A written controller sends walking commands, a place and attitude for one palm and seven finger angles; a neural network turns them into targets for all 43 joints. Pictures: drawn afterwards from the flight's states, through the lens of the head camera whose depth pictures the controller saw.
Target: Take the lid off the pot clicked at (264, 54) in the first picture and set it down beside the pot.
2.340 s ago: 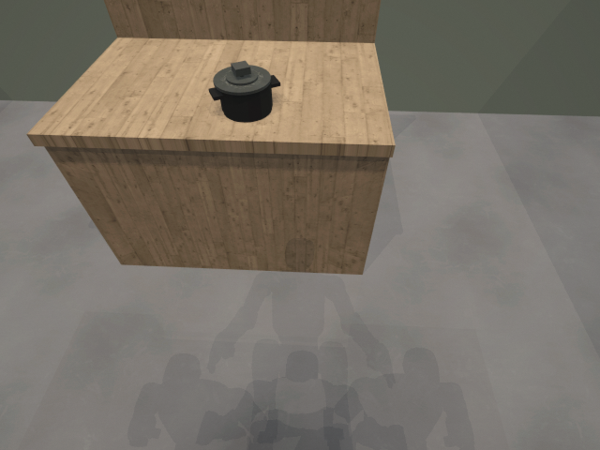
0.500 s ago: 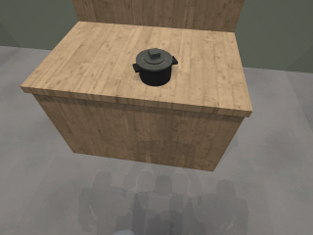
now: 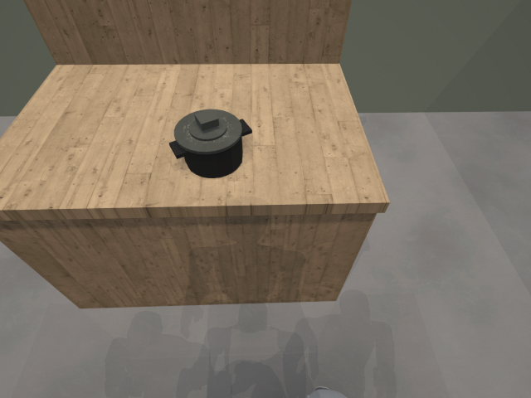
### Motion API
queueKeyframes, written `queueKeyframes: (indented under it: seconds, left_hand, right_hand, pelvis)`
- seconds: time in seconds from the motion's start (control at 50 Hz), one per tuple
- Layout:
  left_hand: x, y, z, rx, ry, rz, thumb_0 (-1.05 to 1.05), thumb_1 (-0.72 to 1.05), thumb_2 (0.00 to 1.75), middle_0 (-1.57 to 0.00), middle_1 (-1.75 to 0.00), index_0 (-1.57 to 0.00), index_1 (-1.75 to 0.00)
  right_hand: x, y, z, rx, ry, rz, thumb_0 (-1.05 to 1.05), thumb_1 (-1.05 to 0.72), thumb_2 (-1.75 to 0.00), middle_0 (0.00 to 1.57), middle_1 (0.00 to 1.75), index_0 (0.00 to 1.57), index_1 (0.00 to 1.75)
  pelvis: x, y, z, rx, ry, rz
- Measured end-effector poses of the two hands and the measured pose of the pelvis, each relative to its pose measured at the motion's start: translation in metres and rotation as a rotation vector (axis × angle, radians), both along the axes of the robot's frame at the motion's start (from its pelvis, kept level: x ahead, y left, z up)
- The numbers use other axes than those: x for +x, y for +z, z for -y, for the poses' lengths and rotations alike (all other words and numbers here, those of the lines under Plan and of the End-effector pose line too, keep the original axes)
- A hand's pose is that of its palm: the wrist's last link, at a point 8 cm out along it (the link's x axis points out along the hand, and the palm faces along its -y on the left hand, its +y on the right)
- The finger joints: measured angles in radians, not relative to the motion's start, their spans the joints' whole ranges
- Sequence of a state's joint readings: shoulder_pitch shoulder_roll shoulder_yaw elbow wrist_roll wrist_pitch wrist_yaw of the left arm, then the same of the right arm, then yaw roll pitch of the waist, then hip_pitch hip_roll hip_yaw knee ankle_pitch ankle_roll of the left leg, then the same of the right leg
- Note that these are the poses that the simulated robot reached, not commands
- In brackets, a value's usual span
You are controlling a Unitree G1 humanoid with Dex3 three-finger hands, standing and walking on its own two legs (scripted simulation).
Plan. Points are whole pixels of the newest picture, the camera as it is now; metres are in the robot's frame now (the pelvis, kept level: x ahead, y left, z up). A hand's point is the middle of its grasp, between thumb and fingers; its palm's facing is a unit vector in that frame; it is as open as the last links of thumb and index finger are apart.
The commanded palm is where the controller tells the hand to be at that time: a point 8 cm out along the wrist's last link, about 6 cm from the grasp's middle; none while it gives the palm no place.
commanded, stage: take the last steps up to it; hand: left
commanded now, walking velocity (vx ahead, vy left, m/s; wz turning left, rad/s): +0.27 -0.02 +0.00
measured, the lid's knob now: (206, 119) +0.68 +0.15 +0.02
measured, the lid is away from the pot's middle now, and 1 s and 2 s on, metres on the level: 0.01 0.01 0.01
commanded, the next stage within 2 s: come to a stop and stand still in 0.38 s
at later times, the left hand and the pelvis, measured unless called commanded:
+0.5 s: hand out of the picture +0.11 +0.14 -0.18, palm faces +0.12 -0.98 -0.14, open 7.3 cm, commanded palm none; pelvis +0.14 -0.02 -0.01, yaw +1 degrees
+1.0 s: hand out of the picture +0.15 +0.14 -0.17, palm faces +0.02 -0.96 -0.28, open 7.4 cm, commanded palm none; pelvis +0.14 -0.05 -0.01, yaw +1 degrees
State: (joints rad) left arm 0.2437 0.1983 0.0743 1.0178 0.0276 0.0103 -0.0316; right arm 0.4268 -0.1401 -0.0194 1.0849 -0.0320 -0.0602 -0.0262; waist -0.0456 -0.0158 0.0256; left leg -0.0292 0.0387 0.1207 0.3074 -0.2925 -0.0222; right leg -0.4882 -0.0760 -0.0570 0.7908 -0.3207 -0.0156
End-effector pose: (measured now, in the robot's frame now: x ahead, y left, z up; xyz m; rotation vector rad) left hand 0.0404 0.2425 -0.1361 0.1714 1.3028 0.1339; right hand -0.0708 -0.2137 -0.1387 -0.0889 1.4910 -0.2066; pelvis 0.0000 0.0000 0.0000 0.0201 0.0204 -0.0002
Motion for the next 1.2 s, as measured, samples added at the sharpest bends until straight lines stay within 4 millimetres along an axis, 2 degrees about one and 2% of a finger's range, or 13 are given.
queueKeyframes:
  seconds: [0.08,0.14,0.18,0.26,0.4,0.5,0.56,0.64,0.78,0.92,1.04,1.12,1.2]
  left_hand:
    - [0.054,-0.005,0.025,0.014,-0.046,0.074,0.01,0.9,0.9,-0.19,-0.3,-0.2,-0.3]
    - [0.075,-0.003,0.041,0.015,-0.023,0.129,0.01,0.9,0.9,-0.19,-0.3,-0.2,-0.3]
    - [0.079,0.001,0.05,0.009,0.002,0.134,0.0,0.91,0.9,-0.2,-0.3,-0.2,-0.3]
    - [0.08,0.008,0.051,0.031,0.035,0.11,-0.01,0.94,0.9,-0.2,-0.3,-0.2,-0.3]
    - [0.067,-0.002,0.058,-0.018,0.067,0.008,0.0,0.92,0.9,-0.2,-0.3,-0.2,-0.3]
    - [0.059,-0.02,0.052,-0.064,0.127,-0.07,0.0,0.91,0.9,-0.2,-0.3,-0.2,-0.3]
    - [0.06,-0.032,0.046,-0.076,0.147,-0.123,0.0,0.91,0.9,-0.2,-0.3,-0.2,-0.3]
    - [0.07,-0.027,0.042,-0.069,0.139,-0.15,0.01,0.91,0.9,-0.2,-0.3,-0.2,-0.3]
    - [0.088,-0.017,0.039,-0.035,0.11,-0.141,0.0,0.9,0.9,-0.2,-0.3,-0.2,-0.3]
    - [0.097,-0.011,0.043,0.047,0.047,-0.084,0.0,0.9,0.9,-0.2,-0.3,-0.2,-0.3]
    - [0.106,0.001,0.056,0.085,0.024,-0.021,0.0,0.9,0.9,-0.2,-0.3,-0.2,-0.3]
    - [0.123,-0.001,0.064,0.078,0.01,0.009,0.01,0.9,0.9,-0.2,-0.3,-0.2,-0.3]
    - [0.146,-0.002,0.073,0.057,-0.001,0.056,0.01,0.9,0.9,-0.2,-0.3,-0.2,-0.3]
  right_hand:
    - [-0.006,-0.017,0.014,0.041,-0.041,-0.096,0.01,-0.9,-0.9,0.2,0.3,0.2,0.3]
    - [0.012,-0.022,0.027,0.052,-0.028,-0.128,0.01,-0.9,-0.9,0.2,0.3,0.2,0.3]
    - [0.039,-0.02,0.037,0.042,-0.014,-0.094,0.01,-0.91,-0.9,0.2,0.3,0.2,0.3]
    - [0.109,-0.013,0.052,0.015,0.014,0.043,0.01,-0.91,-0.9,0.19,0.3,0.19,0.3]
    - [0.223,0.0,0.052,-0.011,0.073,0.251,0.01,-0.92,-0.9,0.19,0.3,0.19,0.3]
    - [0.283,0.006,0.036,-0.033,0.143,0.326,0.01,-0.92,-0.9,0.19,0.3,0.19,0.3]
    - [0.302,0.004,0.023,-0.049,0.17,0.34,0.01,-0.92,-0.9,0.19,0.3,0.19,0.3]
    - [0.308,0.008,0.012,-0.06,0.163,0.312,0.0,-0.93,-0.9,0.2,0.3,0.2,0.3]
    - [0.302,0.005,0.021,-0.052,0.135,0.26,-0.01,-0.95,-0.9,0.2,0.3,0.2,0.3]
    - [0.278,-0.014,0.048,-0.002,0.096,0.232,0.0,-0.92,-0.9,0.2,0.3,0.2,0.3]
    - [0.259,-0.019,0.075,0.009,0.065,0.211,0.01,-0.91,-0.9,0.2,0.3,0.2,0.3]
    - [0.244,-0.021,0.087,-0.005,0.043,0.186,0.01,-0.91,-0.9,0.19,0.3,0.19,0.3]
    - [0.226,-0.018,0.087,-0.007,0.043,0.138,0.01,-0.91,-0.9,0.19,0.3,0.19,0.3]
  pelvis:
    - [0.027,-0.015,0.021,0.007,-0.007,0.006]
    - [0.042,-0.015,0.031,-0.013,0.008,0.023]
    - [0.053,-0.01,0.035,-0.016,0.011,0.029]
    - [0.074,-0.001,0.041,-0.021,0.018,0.03]
    - [0.108,0.002,0.035,-0.038,0.016,0.035]
    - [0.138,-0.005,0.021,-0.054,0.026,0.05]
    - [0.151,-0.012,0.012,-0.038,0.027,0.053]
    - [0.159,-0.006,0.007,-0.021,0.022,0.05]
    - [0.157,-0.001,0.011,-0.013,0.016,0.048]
    - [0.149,-0.01,0.037,0.018,0.006,0.047]
    - [0.145,-0.009,0.056,-0.016,0.026,0.052]
    - [0.148,-0.011,0.062,-0.035,0.024,0.044]
    - [0.15,-0.009,0.066,-0.028,0.03,0.046]
